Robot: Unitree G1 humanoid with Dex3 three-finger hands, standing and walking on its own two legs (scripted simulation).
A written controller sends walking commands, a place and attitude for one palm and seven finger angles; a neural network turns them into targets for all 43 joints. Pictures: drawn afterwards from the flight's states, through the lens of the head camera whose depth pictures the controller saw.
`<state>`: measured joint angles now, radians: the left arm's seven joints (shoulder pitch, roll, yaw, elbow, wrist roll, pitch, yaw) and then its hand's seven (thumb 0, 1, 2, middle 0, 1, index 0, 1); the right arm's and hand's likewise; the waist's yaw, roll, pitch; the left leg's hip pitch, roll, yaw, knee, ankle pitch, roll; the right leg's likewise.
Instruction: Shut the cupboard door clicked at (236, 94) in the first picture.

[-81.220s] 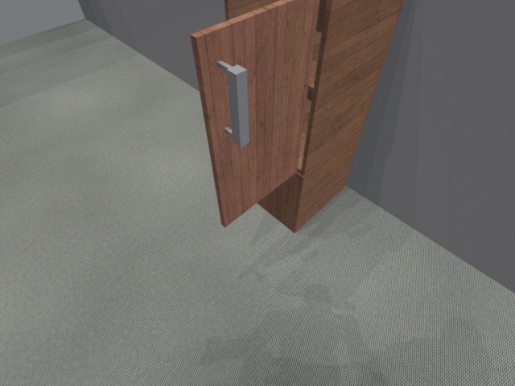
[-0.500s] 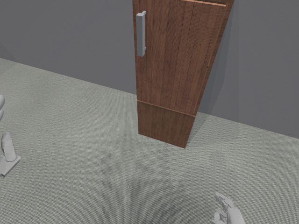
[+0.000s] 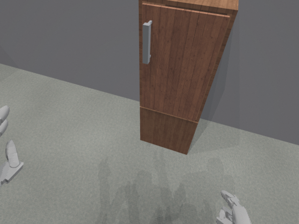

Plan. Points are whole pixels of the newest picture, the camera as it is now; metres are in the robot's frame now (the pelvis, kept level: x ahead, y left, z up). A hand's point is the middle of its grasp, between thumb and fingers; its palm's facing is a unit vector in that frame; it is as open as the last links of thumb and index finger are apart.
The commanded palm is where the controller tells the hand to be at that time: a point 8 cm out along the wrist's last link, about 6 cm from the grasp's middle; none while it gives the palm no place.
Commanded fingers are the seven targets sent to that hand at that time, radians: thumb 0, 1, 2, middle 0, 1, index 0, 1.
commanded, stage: stop stepping back and stand still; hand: left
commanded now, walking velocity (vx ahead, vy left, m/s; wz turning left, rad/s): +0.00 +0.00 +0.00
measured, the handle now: (148, 42) +0.83 +0.06 +0.10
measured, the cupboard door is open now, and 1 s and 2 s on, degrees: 0 0 0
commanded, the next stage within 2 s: let the arm hang, fingers relaxed in 0.14 s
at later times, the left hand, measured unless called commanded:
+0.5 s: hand out of the picture +0.07 +0.20 -0.15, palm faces -0.06 -0.97 -0.25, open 7.4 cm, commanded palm none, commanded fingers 0.00 0.90 0.90 -0.20 -0.30 -0.20 -0.30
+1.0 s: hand out of the picture -0.05 +0.20 -0.17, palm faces +0.02 -0.96 -0.27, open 7.4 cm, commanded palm none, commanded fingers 0.00 0.90 0.90 -0.20 -0.30 -0.20 -0.30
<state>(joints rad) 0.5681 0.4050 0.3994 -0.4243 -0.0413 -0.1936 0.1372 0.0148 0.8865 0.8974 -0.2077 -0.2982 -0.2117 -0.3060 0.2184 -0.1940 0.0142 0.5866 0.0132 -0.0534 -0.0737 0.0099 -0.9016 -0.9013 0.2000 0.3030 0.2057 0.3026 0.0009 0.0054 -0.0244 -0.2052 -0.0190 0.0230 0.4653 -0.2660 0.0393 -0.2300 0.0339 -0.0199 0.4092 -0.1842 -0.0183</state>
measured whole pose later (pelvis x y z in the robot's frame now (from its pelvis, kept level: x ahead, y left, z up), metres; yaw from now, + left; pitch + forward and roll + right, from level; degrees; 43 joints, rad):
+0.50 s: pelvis -0.04 +0.01 -0.01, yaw +0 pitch -1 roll +1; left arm 0.27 0.23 -0.01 0.69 0.04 0.06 -0.01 0.01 0.90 0.90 -0.20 -0.30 -0.20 -0.30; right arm 0.17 -0.29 0.00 0.86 -0.02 -0.01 0.01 0.01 -0.90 -0.90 0.20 0.30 0.21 0.30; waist -0.03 0.00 0.05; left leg -0.26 -0.06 0.04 0.53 -0.25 0.06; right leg -0.32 -0.01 0.00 0.55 -0.21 -0.01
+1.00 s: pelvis -0.04 +0.00 +0.00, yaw +0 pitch -2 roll +0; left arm 0.30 0.21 0.02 1.12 0.02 0.01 0.02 0.01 0.91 0.90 -0.19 -0.30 -0.20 -0.30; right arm 0.31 -0.18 0.00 1.08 -0.02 0.01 -0.02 0.00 -0.91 -0.90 0.20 0.30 0.20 0.30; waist -0.01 0.03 0.03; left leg -0.20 -0.04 0.03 0.43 -0.19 0.05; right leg -0.24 0.01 -0.02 0.41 -0.14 -0.02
